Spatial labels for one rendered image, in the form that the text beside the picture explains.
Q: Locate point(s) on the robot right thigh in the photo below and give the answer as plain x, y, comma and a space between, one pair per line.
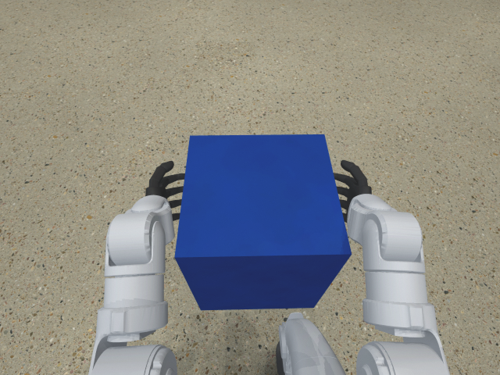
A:
310, 353

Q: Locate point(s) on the right robot hand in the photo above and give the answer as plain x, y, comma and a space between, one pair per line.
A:
357, 185

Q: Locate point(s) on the robot right upper arm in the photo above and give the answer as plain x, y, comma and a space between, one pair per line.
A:
398, 358

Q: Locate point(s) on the carton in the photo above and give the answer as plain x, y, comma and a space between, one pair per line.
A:
261, 225

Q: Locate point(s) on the left robot forearm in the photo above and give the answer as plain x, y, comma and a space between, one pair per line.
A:
135, 251

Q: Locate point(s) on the right robot forearm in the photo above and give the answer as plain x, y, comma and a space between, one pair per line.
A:
396, 292

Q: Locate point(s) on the left robot hand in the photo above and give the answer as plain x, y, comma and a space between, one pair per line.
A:
158, 183

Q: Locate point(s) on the robot left upper arm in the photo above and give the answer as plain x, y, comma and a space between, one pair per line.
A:
136, 360

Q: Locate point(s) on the right robot shin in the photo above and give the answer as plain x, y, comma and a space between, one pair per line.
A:
287, 365

